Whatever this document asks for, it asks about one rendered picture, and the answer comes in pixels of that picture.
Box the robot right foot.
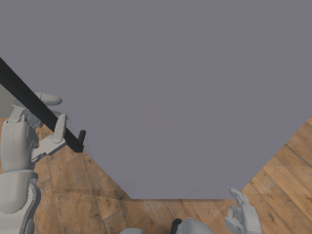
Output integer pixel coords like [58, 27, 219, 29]
[171, 218, 182, 234]

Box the robot right thigh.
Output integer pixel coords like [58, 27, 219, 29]
[176, 219, 215, 234]

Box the handle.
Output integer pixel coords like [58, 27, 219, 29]
[0, 58, 86, 153]

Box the left robot hand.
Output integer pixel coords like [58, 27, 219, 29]
[0, 93, 68, 173]

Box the right robot hand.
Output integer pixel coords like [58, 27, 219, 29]
[224, 187, 263, 234]

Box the left robot forearm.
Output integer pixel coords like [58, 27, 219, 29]
[0, 170, 42, 234]

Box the fridge door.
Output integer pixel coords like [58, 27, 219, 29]
[0, 0, 312, 199]

